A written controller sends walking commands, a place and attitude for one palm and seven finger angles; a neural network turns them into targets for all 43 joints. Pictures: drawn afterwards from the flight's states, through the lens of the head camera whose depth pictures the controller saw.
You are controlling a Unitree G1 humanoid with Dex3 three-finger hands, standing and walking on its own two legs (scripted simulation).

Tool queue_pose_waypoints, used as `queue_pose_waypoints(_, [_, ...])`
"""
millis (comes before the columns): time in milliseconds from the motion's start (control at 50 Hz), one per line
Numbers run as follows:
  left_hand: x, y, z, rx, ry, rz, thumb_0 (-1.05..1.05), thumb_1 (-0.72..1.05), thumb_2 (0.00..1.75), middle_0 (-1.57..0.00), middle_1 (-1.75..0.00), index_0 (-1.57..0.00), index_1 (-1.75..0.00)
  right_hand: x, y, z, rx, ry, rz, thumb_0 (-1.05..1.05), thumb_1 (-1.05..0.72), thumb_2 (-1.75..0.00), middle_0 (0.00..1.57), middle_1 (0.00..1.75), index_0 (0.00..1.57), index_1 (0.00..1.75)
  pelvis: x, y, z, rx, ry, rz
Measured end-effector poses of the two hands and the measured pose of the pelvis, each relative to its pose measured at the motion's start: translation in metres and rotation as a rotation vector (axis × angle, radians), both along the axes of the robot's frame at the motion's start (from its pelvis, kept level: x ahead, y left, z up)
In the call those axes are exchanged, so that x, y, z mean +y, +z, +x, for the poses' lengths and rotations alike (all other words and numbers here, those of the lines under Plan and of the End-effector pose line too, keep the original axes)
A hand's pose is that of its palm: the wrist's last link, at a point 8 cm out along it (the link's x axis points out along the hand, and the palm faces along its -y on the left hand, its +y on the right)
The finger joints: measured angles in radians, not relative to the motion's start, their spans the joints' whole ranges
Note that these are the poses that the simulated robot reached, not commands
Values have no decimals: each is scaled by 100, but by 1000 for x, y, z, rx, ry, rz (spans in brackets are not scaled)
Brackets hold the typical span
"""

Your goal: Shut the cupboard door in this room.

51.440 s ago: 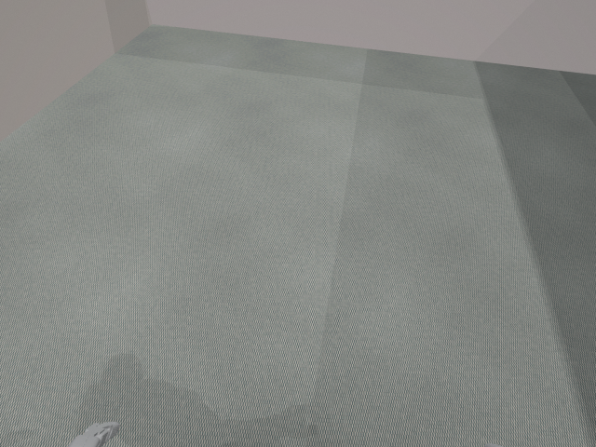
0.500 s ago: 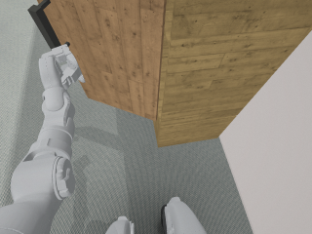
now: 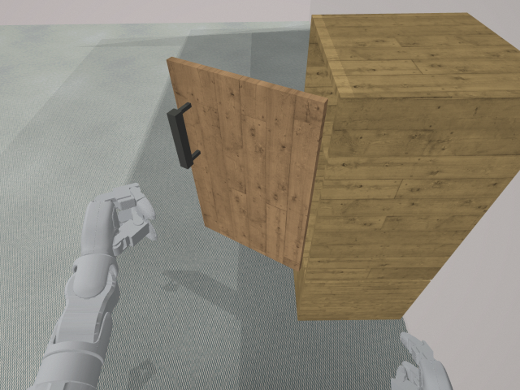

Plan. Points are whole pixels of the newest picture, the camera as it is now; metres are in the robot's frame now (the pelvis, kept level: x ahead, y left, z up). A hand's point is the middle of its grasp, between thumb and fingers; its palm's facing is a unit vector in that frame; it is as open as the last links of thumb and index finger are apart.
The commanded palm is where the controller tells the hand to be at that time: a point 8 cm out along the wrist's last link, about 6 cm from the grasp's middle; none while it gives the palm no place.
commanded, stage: draw the hand back to the body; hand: left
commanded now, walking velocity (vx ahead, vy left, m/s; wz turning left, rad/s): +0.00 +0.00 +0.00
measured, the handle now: (186, 136) +0.67 +0.22 +0.01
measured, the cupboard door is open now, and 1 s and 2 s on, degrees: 60 60 60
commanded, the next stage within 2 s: step back with the hand held close in 0.94 s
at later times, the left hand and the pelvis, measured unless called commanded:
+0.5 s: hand (35, 259) +0.23 +0.27 +0.17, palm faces +0.45 -0.81 -0.38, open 5.6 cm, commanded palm +0.17 +0.31 +0.19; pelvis +0.02 +0.01 +0.02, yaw +1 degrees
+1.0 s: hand (18, 275) +0.20 +0.26 +0.19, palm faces +0.49 -0.78 -0.40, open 7.4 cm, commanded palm +0.15 +0.30 +0.19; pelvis +0.01 +0.00 +0.02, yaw +1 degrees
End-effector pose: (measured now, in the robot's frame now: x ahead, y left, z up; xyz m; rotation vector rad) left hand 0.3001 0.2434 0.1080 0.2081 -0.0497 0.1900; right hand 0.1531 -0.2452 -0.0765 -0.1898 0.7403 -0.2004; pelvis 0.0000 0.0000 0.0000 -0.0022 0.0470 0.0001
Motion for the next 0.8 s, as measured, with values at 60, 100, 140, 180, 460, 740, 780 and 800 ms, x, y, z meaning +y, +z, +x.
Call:
queue_pose_waypoints(60, [11, 10, -17, -7, 42, 33, 2, 89, 89, -111, -129, -111, -129, 14, 11, 23, -51, 44, 9, 1, -90, -90, 20, 30, 20, 30, 2, 4, 3, -32, 7, -2])
queue_pose_waypoints(100, [18, 17, -27, -17, 69, 46, 2, 89, 89, -106, -124, -106, -123, 24, 16, 35, -75, 75, 16, 1, -90, -90, 20, 30, 20, 30, 3, 7, 5, -50, 12, -4])
queue_pose_waypoints(140, [24, 24, -37, -26, 94, 56, 2, 89, 89, -101, -118, -101, -118, 32, 20, 44, -91, 103, 24, 1, -90, -90, 20, 30, 20, 30, 4, 9, 8, -64, 17, -5])
queue_pose_waypoints(180, [28, 30, -47, -34, 114, 66, 2, 89, 89, -96, -113, -96, -112, 40, 22, 49, -100, 128, 32, 1, -90, -90, 20, 30, 20, 30, 5, 11, 10, -76, 21, -7])
queue_pose_waypoints(460, [58, 71, -108, -82, 237, 203, 2, 89, 89, -58, -71, -58, -70, 52, 10, 42, -36, 168, 59, 1, -90, -90, 20, 30, 20, 30, 9, 18, 22, -106, 24, -13])
queue_pose_waypoints(740, [70, 86, -153, -111, 343, 272, 2, 89, 89, -26, -36, -26, -36, 36, 10, 34, -54, 148, 31, 1, -90, -90, 20, 30, 20, 30, 6, 17, 13, -123, 23, -6])
queue_pose_waypoints(780, [67, 81, -151, -105, 339, 252, 2, 89, 89, -25, -35, -24, -34, 35, 11, 33, -58, 146, 27, 1, -90, -90, 20, 30, 20, 30, 5, 17, 11, -124, 23, -4])
queue_pose_waypoints(800, [65, 79, -150, -103, 334, 246, 2, 89, 89, -24, -34, -24, -33, 34, 11, 32, -62, 144, 25, 1, -90, -90, 20, 30, 20, 30, 4, 17, 10, -124, 22, -4])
